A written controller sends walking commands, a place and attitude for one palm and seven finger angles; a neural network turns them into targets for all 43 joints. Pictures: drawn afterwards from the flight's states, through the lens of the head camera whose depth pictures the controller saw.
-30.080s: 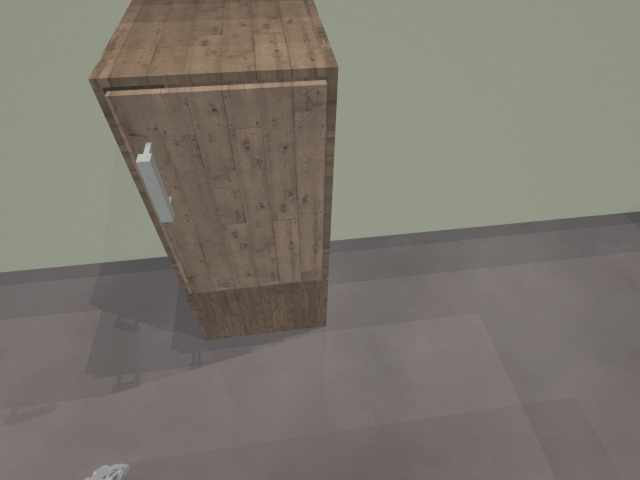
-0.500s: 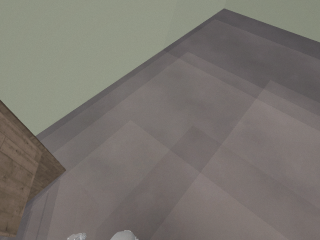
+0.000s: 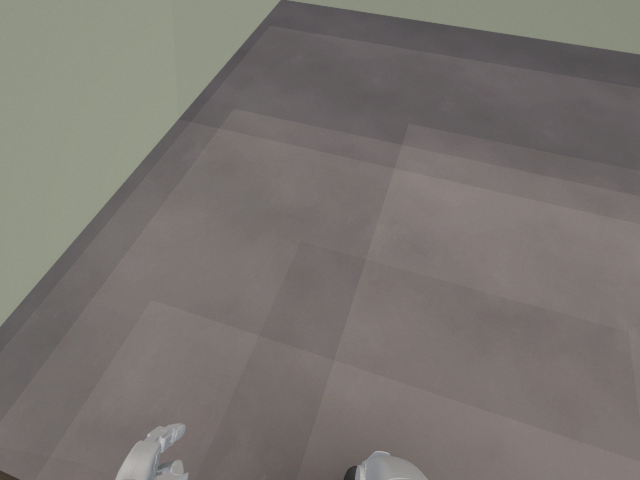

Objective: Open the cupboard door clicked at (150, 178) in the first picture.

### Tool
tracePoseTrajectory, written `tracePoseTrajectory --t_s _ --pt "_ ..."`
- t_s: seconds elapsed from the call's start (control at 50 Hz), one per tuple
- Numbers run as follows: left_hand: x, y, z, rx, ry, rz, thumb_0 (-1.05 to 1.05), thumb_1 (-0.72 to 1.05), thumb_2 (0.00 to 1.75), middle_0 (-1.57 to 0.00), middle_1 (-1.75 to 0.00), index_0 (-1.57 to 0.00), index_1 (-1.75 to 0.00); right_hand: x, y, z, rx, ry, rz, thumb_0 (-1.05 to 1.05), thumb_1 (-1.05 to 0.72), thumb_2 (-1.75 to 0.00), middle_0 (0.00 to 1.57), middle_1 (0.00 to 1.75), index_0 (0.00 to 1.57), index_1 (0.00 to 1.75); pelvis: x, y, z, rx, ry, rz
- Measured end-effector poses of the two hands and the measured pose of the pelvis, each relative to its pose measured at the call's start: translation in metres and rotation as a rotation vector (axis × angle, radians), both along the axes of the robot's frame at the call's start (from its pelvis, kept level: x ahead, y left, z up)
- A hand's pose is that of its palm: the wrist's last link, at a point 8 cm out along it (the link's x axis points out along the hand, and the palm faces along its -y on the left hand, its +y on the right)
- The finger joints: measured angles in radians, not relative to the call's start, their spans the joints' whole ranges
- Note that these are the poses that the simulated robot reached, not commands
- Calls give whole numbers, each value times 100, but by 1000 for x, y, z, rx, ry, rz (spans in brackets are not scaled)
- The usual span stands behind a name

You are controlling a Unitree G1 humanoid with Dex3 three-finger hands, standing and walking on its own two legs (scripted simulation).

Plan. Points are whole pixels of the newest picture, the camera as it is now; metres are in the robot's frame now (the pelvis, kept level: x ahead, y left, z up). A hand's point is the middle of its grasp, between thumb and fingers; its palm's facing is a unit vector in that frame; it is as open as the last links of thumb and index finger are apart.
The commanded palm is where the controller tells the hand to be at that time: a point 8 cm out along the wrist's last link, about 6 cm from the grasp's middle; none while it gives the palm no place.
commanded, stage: walk to a spot facing it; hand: left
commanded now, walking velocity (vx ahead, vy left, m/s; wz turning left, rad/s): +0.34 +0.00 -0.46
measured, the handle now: out of the picture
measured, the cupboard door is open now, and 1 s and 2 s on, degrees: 45 45 45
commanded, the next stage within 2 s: turn to face it in 0.78 s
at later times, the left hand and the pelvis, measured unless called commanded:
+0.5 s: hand (219, 434) +0.19 +0.15 -0.15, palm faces -0.06 -0.98 -0.18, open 7.4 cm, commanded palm none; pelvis +0.24 -0.02 +0.02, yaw -10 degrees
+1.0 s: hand (325, 180) +0.68 +0.00 -0.14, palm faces -0.43 -0.86 -0.28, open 7.4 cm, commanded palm none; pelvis +0.46 -0.13 +0.00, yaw -23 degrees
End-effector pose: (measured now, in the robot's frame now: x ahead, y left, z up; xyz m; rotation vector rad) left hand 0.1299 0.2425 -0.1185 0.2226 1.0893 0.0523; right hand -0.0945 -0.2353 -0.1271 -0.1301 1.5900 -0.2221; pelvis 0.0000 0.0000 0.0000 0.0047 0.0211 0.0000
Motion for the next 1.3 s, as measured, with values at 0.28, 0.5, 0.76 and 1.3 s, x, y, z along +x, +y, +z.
tracePoseTrajectory --t_s 0.28,0.5,0.76,1.3 --pt "31 -39 20 22 188 27 0 92 90 -20 -30 -20 -30 269 -35 25 3 -450 0 1 -91 -90 20 30 20 30 114 -31 32 17 10 -118" --pt "66 -40 -1 0 406 91 0 91 90 -20 -30 -20 -30 456 -26 28 -6 -589 69 1 -91 -90 20 30 20 30 241 -24 16 12 10 -179" --pt "338 -56 10 10 176 -146 1 91 90 -20 -30 -19 -30 409 -34 24 -71 -295 -194 0 -92 -90 20 30 20 30 368 -38 30 -1 -19 -321" --pt "555 -228 14 -47 -22 -167 -3 95 90 -21 -30 -20 -30 574 -154 16 -17 -236 -227 1 -94 -90 20 30 20 30 525 -168 27 -8 -14 -226"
